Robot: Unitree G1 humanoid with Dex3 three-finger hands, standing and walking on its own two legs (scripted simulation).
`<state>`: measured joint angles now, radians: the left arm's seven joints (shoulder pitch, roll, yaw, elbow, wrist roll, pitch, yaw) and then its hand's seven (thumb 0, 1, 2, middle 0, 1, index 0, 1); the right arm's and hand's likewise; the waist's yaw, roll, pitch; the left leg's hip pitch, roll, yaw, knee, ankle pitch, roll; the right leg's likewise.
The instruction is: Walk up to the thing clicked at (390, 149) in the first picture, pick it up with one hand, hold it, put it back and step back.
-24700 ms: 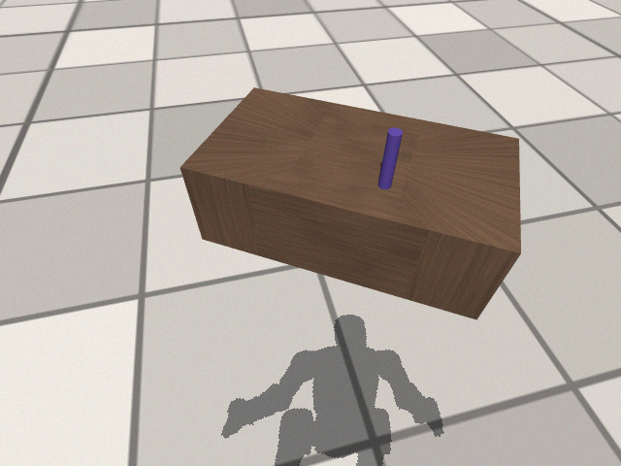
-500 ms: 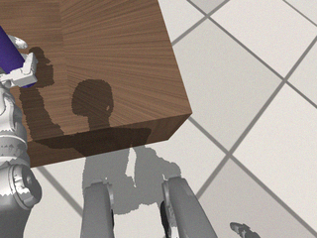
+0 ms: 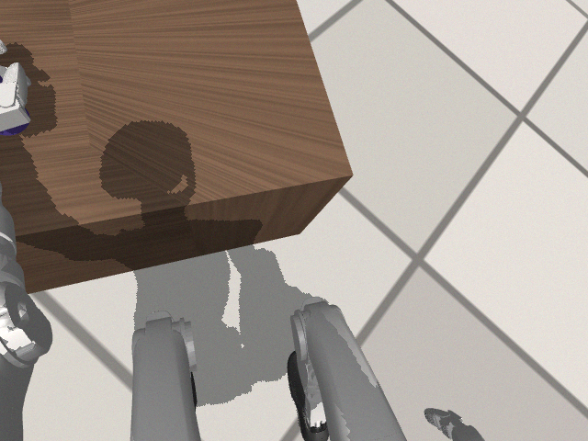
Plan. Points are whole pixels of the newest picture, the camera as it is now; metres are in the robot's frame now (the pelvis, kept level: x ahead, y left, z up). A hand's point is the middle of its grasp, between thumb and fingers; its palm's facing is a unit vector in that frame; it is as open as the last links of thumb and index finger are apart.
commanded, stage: lower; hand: left
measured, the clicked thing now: out of the picture +0.53 +0.29 +0.05
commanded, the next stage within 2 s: loosen in 0.66 s
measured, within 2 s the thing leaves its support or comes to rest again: rests again in 1.00 s
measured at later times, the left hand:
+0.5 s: hand (9, 98) +0.54 +0.28 -0.03, palm faces +0.32 -0.95 -0.04, open 5.6 cm
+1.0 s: hand (15, 95) +0.55 +0.28 -0.03, palm faces +0.33 -0.94 -0.02, open 6.0 cm
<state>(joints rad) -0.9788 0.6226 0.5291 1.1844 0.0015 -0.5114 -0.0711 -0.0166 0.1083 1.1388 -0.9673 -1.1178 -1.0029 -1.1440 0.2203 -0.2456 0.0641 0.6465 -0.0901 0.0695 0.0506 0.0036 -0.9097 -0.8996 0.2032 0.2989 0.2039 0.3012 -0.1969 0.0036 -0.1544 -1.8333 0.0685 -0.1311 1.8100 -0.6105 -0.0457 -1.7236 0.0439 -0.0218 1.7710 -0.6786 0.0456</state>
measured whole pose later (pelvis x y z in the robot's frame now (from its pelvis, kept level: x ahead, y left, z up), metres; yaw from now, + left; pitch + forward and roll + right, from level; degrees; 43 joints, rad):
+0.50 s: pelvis -0.01 +0.00 -0.04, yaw -1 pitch +36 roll -7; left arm -1.03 0.66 0.54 1.16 0.02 -0.45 -0.07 -0.02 0.11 1.14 -0.97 -1.12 -1.00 -1.15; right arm 0.21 -0.25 0.08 0.64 -0.09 0.09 0.05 0.00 -0.91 -0.90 0.20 0.30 0.20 0.30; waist -0.20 0.00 -0.14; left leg -1.96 0.06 -0.14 1.95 -0.63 -0.04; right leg -1.85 0.05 -0.02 1.91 -0.71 0.06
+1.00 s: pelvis -0.01 +0.00 -0.06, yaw -1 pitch +36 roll -7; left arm -1.06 0.68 0.56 1.14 0.01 -0.41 -0.08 -0.01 0.09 0.88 -1.00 -1.02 -1.04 -1.03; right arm 0.22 -0.25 0.09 0.64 -0.09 0.10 0.04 0.00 -0.91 -0.89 0.20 0.30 0.20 0.30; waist -0.21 0.01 -0.13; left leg -2.02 0.06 -0.15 2.02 -0.64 -0.05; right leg -1.91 0.05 -0.02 1.98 -0.72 0.06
